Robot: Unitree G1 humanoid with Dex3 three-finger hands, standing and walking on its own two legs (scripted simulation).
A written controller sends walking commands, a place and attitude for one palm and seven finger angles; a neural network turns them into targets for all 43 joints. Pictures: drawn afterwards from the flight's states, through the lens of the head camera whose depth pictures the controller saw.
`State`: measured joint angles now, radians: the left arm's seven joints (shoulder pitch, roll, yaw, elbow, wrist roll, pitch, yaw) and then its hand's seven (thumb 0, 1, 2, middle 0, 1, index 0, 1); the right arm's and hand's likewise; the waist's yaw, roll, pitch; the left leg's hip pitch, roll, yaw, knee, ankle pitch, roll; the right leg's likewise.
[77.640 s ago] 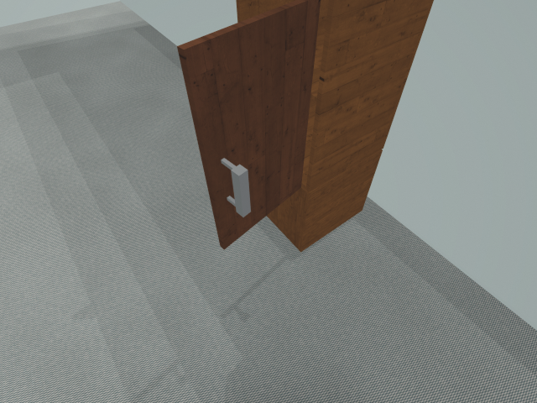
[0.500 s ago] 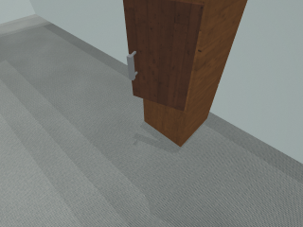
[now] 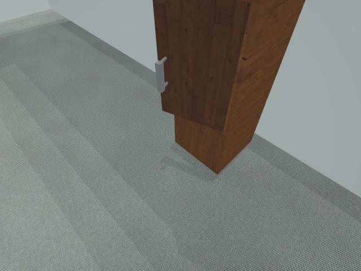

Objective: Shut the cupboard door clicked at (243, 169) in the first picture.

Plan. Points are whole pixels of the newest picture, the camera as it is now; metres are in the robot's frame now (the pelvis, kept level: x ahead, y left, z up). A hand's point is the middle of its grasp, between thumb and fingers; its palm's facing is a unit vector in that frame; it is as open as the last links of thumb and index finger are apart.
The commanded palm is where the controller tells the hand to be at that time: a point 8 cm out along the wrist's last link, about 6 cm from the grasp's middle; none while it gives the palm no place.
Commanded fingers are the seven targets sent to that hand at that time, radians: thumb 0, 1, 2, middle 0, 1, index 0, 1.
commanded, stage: walk to a spot facing it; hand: left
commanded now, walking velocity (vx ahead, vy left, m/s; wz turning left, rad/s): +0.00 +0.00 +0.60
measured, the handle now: (162, 74) +0.91 +0.12 -0.09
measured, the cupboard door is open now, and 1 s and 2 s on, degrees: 18 18 18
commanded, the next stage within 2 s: turn to face it in 1.92 s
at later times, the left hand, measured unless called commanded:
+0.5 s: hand out of the picture +0.00 +0.28 -0.17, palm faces +0.31 -0.91 -0.28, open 7.3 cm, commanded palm none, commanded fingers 0.00 0.90 0.90 -0.20 -0.30 -0.20 -0.30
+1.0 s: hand out of the picture -0.09 +0.21 -0.18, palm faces +0.62 -0.75 -0.24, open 7.3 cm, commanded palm none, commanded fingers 0.00 0.90 0.90 -0.20 -0.30 -0.20 -0.30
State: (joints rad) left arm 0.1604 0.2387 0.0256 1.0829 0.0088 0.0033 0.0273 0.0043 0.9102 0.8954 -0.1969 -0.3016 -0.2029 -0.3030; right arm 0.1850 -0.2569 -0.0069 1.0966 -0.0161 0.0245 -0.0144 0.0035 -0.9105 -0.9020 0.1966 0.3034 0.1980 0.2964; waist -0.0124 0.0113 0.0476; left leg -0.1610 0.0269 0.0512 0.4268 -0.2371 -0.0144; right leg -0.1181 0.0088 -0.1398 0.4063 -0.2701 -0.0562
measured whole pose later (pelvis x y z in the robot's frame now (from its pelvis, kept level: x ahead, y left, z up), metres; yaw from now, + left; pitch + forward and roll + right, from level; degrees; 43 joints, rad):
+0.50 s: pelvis -0.02 +0.04 -0.01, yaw +17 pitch +2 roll +0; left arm 0.15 0.24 0.08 0.91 0.02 0.05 0.02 0.01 0.91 0.90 -0.20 -0.30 -0.20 -0.30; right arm 0.22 -0.20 -0.04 0.96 -0.04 0.03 -0.01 0.00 -0.91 -0.90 0.20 0.30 0.20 0.30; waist -0.02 0.01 0.10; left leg -0.34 -0.03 -0.02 0.51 -0.20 0.03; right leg -0.46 -0.05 -0.01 1.02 -0.42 0.05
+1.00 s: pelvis -0.01 +0.02 -0.01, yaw +38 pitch +0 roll +1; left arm 0.24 0.20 0.06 0.88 0.03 0.01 0.02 0.01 0.91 0.90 -0.20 -0.30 -0.21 -0.30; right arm 0.13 -0.25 -0.07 0.90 -0.02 0.07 0.03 0.01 -0.91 -0.90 0.19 0.30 0.19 0.30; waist 0.00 -0.03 0.12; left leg -0.35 0.03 0.06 0.72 -0.40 -0.05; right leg -0.21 -0.15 -0.24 0.61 -0.39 0.03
